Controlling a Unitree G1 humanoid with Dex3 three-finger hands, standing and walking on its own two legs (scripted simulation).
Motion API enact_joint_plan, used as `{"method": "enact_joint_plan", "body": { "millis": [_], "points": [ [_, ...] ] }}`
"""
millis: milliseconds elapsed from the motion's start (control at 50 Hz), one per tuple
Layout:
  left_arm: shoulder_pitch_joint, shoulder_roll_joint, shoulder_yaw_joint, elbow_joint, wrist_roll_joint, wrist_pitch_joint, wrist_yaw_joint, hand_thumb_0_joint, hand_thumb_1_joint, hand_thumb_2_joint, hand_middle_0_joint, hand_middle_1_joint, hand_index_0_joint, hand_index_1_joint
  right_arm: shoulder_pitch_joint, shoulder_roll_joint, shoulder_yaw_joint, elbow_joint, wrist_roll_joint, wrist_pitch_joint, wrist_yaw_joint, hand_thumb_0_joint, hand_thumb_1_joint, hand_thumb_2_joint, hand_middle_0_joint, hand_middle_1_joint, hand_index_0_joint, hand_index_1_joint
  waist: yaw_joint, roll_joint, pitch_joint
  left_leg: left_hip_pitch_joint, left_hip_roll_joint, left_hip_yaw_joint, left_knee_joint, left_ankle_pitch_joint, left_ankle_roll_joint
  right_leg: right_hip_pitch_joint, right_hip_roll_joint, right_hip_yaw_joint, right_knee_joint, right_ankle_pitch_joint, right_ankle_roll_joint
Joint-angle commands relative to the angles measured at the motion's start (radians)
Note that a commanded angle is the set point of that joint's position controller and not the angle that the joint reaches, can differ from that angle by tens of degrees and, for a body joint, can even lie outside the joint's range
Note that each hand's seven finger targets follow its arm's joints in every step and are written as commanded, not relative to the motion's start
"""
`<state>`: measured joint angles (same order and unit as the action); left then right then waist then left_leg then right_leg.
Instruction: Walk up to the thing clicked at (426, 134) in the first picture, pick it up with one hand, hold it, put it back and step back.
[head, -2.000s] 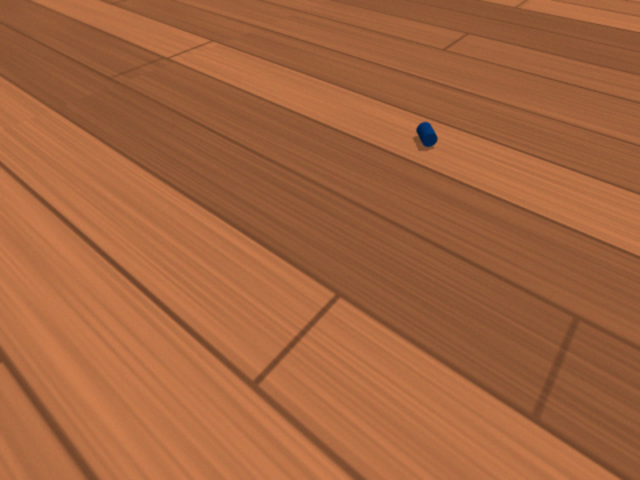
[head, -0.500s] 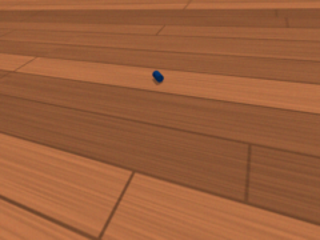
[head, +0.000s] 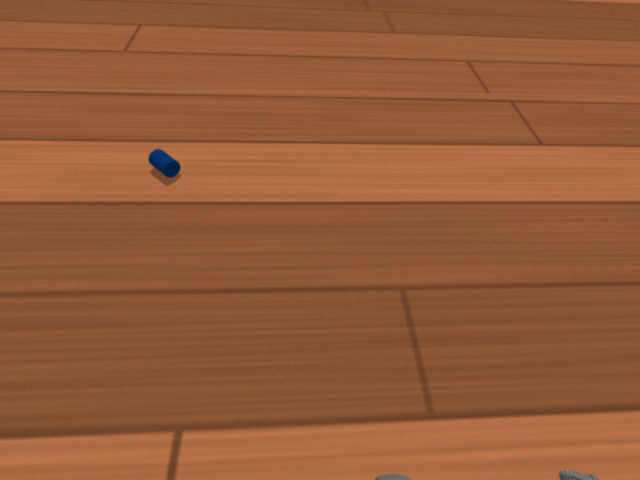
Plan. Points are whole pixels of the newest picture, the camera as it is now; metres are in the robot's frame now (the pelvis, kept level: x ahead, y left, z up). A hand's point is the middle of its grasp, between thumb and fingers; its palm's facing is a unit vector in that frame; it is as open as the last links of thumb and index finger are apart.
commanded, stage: walk up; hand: left
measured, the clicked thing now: (164, 163) +1.60 +0.61 -0.71
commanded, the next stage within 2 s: none
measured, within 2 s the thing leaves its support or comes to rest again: neither
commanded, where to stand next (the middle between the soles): +1.17 +0.71 m, yaw -48 degrees
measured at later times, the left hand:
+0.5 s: hand (130, 297) +0.46 +0.30 -0.11, palm faces -0.22 -0.86 -0.46, open 7.4 cm
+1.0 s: hand (78, 202) +0.70 +0.47 -0.12, palm faces -0.44 -0.72 -0.54, open 7.4 cm
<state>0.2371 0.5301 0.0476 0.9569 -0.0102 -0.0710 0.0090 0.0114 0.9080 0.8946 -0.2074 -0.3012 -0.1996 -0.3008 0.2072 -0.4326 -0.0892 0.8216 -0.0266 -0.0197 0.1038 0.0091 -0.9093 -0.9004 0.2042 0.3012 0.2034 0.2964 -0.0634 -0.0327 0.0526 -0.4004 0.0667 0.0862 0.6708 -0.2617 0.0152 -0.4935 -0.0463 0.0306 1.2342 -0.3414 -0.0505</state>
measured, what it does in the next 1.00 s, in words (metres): walks ahead, turning right: right foot, then left foot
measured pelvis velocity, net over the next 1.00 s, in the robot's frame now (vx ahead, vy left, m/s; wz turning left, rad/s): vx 0.52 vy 0.22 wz -0.45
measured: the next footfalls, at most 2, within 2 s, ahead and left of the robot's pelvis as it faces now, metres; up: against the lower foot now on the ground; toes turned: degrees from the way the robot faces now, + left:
right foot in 0.32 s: +0.32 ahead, -0.06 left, +0.00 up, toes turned -18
left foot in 0.72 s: +0.60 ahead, +0.28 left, +0.00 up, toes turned -15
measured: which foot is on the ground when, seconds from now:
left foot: down 0.00-0.34, up 0.36-0.70, down 0.72-1.00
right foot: up 0.00-0.30, down 0.32-0.74, up 0.76-1.00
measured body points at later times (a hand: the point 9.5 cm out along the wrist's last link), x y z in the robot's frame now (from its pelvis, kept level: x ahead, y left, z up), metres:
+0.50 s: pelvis +0.28 +0.07 +0.00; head +0.28 +0.04 +0.45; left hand +0.47 +0.35 -0.08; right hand +0.27 -0.24 -0.13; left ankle +0.30 +0.23 -0.65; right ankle +0.28 -0.05 -0.72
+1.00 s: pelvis +0.52 +0.22 +0.00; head +0.55 +0.18 +0.45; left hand +0.73 +0.51 -0.09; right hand +0.45 -0.11 -0.11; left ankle +0.56 +0.29 -0.72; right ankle +0.56 +0.10 -0.69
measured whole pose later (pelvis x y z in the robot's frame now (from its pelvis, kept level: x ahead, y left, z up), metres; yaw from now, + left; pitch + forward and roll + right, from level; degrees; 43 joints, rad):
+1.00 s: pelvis +0.52 +0.22 +0.00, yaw -26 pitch -1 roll +0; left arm 0.31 0.46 0.04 0.96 -0.01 -0.09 0.07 0.01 0.91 0.89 -0.21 -0.30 -0.20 -0.30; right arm 0.23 -0.42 -0.09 0.75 -0.07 0.04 0.09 0.01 -0.91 -0.90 0.21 0.30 0.21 0.30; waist -0.08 0.04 0.10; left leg -0.29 0.05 0.18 0.66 -0.35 0.05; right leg -0.55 -0.05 -0.14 0.90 -0.35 -0.03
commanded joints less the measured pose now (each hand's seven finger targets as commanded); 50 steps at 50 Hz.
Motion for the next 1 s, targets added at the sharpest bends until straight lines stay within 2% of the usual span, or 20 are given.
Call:
{"method": "enact_joint_plan", "body": {
  "millis": [0,120,200,240,280,300,320,340,420,460,560,640,680,700,720,740,780,820,900,980],
  "points": [
    [0.07,0.188,0.071,-0.04,-0.021,0.003,-0.028,0.0,0.9,0.9,-0.2,-0.3,-0.2,-0.3,-0.027,-0.235,-0.071,-0.099,0.002,-0.049,-0.017,0.0,-0.9,-0.9,0.2,0.3,0.2,0.3,0.006,0.254,-0.063,0.226,0.17,-0.276,-0.48,-0.324,0.068,-0.148,-0.051,-0.012,-0.128,0.117,0.044],
    [-0.134,0.119,0.055,-0.116,-0.001,0.016,-0.033,0.0,0.9,0.9,-0.2,-0.3,-0.2,-0.3,0.095,-0.235,-0.094,-0.078,-0.005,-0.048,-0.018,0.0,-0.9,-0.9,0.2,0.3,0.2,0.3,-0.039,0.135,-0.017,0.345,0.194,-0.101,-0.52,-0.108,0.055,-0.212,-0.052,-0.068,-0.379,0.174,0.033],
    [-0.2,0.066,0.041,-0.119,-0.009,0.011,-0.029,0.0,0.9,0.9,-0.2,-0.3,-0.2,-0.3,0.087,-0.212,-0.086,-0.101,-0.027,-0.03,-0.02,0.0,-0.9,-0.9,0.2,0.3,0.2,0.3,-0.041,0.089,0.005,0.288,0.145,0.036,-0.447,0.266,0.006,-0.014,-0.004,-0.188,-0.556,0.224,0.021],
    [-0.121,0.065,0.045,-0.102,-0.015,0.012,-0.018,0.0,0.9,0.9,-0.2,-0.3,-0.2,-0.3,0.077,-0.212,-0.088,-0.124,-0.03,-0.019,-0.029,0.0,-0.9,-0.9,0.2,0.3,0.2,0.3,0.001,0.065,-0.052,0.279,0.128,0.09,-0.254,0.549,-0.002,0.171,0.057,-0.238,-0.627,0.215,0.012],
    [0.139,0.119,0.082,-0.04,-0.008,0.016,0.008,0.0,0.9,0.9,-0.2,-0.3,-0.2,-0.3,0.023,-0.206,-0.082,-0.155,-0.026,-0.015,-0.04,0.0,-0.9,-0.9,0.2,0.3,0.2,0.3,0.146,0.041,-0.177,0.091,0.074,0.139,0.088,0.619,-0.053,0.565,0.055,-0.215,-0.719,0.208,-0.037],
    [0.27,0.197,0.112,-0.019,0.0,0.014,0.03,0.0,0.9,0.9,-0.2,-0.3,-0.2,-0.3,0.067,-0.153,-0.058,-0.164,-0.023,-0.015,-0.044,0.0,-0.9,-0.9,0.2,0.3,0.2,0.3,0.208,-0.105,-0.231,-0.17,0.019,0.085,0.384,0.16,-0.087,0.792,-0.119,0.075,-0.788,0.076,-0.11],
    [0.259,0.268,0.123,-0.063,0.001,0.015,0.051,0.0,0.9,0.9,-0.2,-0.3,-0.2,-0.3,0.152,-0.119,-0.033,-0.163,-0.019,-0.015,-0.045,0.0,-0.9,-0.9,0.2,0.3,0.2,0.3,0.169,-0.162,-0.27,-0.397,-0.026,-0.024,0.582,-0.353,-0.104,0.901,-0.401,0.492,-0.785,0.049,-0.218],
    [0.21,0.29,0.121,-0.087,-0.018,0.017,0.065,0.0,0.9,0.9,-0.2,-0.3,-0.2,-0.3,0.111,-0.239,-0.066,-0.162,-0.015,-0.008,-0.052,0.0,-0.9,-0.9,0.2,0.3,0.2,0.3,0.167,0.009,-0.259,-0.484,-0.016,-0.219,0.736,-0.303,-0.114,0.821,-0.463,0.74,-0.854,0.011,-0.336],
    [0.02,0.196,0.097,-0.145,-0.017,-0.025,0.076,0.0,0.9,0.9,-0.2,-0.3,-0.2,-0.3,0.087,-0.203,-0.055,-0.127,-0.004,0.007,-0.037,0.0,-0.9,-0.9,0.2,0.3,0.2,0.3,0.029,0.029,-0.06,-0.285,0.092,-0.239,0.545,-0.069,-0.05,0.379,-0.257,0.258,-0.899,0.276,-0.178],
    [0.0,0.182,0.087,-0.155,0.003,-0.047,0.066,0.0,0.9,0.9,-0.2,-0.3,-0.2,-0.3,0.094,-0.192,-0.061,-0.117,-0.022,0.034,-0.011,0.0,-0.9,-0.9,0.2,0.3,0.2,0.3,0.0,-0.019,-0.007,-0.184,0.089,-0.198,0.454,-0.039,-0.05,0.183,-0.201,0.151,-0.89,0.289,-0.154],
    [0.053,0.237,0.1,-0.145,0.029,-0.072,0.069,0.0,0.9,0.9,-0.2,-0.3,-0.2,-0.3,-0.034,-0.18,-0.07,-0.16,-0.035,0.05,0.031,0.0,-0.9,-0.9,0.2,0.3,0.2,0.3,0.032,-0.074,-0.002,-0.152,0.116,-0.125,0.271,0.073,-0.047,0.077,-0.164,0.117,-0.88,0.064,-0.151],
    [0.095,0.263,0.101,-0.135,0.034,-0.064,0.076,0.0,0.9,0.9,-0.2,-0.3,-0.2,-0.3,-0.12,-0.184,-0.081,-0.176,-0.031,0.034,0.04,0.0,-0.9,-0.9,0.2,0.3,0.2,0.3,0.045,-0.088,-0.029,-0.063,0.075,-0.09,0.113,0.047,-0.027,0.097,-0.169,0.119,-0.773,0.168,-0.142],
    [0.022,0.257,0.092,-0.149,0.035,-0.05,0.081,0.0,0.9,0.9,-0.2,-0.3,-0.2,-0.3,0.024,-0.203,-0.103,-0.138,-0.036,0.034,0.033,0.0,-0.9,-0.9,0.2,0.3,0.2,0.3,-0.072,-0.058,-0.101,0.208,0.026,-0.034,0.013,0.013,-0.001,-0.024,-0.163,0.072,-0.604,0.261,-0.102],
    [0.052,0.176,0.065,-0.145,0.037,-0.042,0.083,0.0,0.9,0.9,-0.2,-0.3,-0.2,-0.3,0.158,-0.246,-0.128,-0.085,-0.045,0.029,0.023,0.0,-0.9,-0.9,0.2,0.3,0.2,0.3,-0.137,0.132,-0.163,0.403,-0.014,-0.044,-0.062,-0.056,0.021,-0.112,-0.069,-0.01,-0.335,0.213,-0.055],
    [0.115,0.062,0.031,-0.145,0.033,-0.04,0.086,0.0,0.9,0.9,-0.2,-0.3,-0.2,-0.3,0.254,-0.323,-0.151,-0.073,-0.06,0.02,0.005,0.0,-0.9,-0.9,0.2,0.3,0.2,0.3,-0.17,0.436,-0.184,0.526,0.185,-0.318,-0.23,-0.126,0.043,-0.301,0.07,-0.054,-0.062,-0.187,-0.006],
    [0.151,0.075,0.033,-0.132,0.01,-0.037,0.111,0.0,0.9,0.9,-0.2,-0.3,-0.2,-0.3,0.173,-0.408,-0.157,-0.095,-0.027,0.017,-0.015,0.0,-0.9,-0.9,0.2,0.3,0.2,0.3,-0.1,0.5,-0.205,0.521,0.345,-0.656,-0.388,-0.195,0.127,-0.418,0.09,-0.005,0.088,-0.255,-0.02],
    [0.091,0.161,0.037,-0.086,0.001,-0.039,0.104,0.0,0.9,0.9,-0.2,-0.3,-0.2,-0.3,0.041,-0.303,-0.135,-0.139,-0.014,0.023,-0.027,0.0,-0.9,-0.9,0.2,0.3,0.2,0.3,-0.062,0.241,-0.107,0.329,0.306,-0.461,-0.337,-0.156,0.149,-0.347,-0.016,0.015,0.073,-0.101,-0.018],
    [0.182,0.168,0.05,-0.022,-0.01,-0.039,0.09,0.0,0.9,0.9,-0.2,-0.3,-0.2,-0.3,-0.018,-0.251,-0.109,-0.145,-0.018,0.017,-0.034,0.0,-0.9,-0.9,0.2,0.3,0.2,0.3,-0.004,0.283,-0.093,0.302,0.232,-0.288,-0.252,0.06,0.171,-0.258,-0.064,-0.015,-0.046,-0.04,0.001],
    [0.183,0.114,0.044,-0.022,-0.007,-0.033,0.081,0.0,0.9,0.9,-0.2,-0.3,-0.2,-0.3,-0.036,-0.205,-0.081,-0.163,-0.046,0.022,-0.035,0.0,-0.9,-0.9,0.2,0.3,0.2,0.3,-0.009,0.249,-0.08,0.236,0.226,-0.162,-0.231,0.322,0.244,-0.099,-0.052,-0.122,-0.306,-0.037,0.031],
    [0.242,0.121,0.071,-0.022,0.0,-0.026,0.084,0.0,0.9,0.9,-0.2,-0.3,-0.2,-0.3,-0.128,-0.196,-0.066,-0.203,-0.049,0.043,-0.023,0.0,-0.9,-0.9,0.2,0.3,0.2,0.3,0.063,0.174,-0.073,0.018,0.182,-0.093,-0.199,0.054,0.188,0.214,-0.018,-0.133,-0.514,0.143,0.001]
  ]
}}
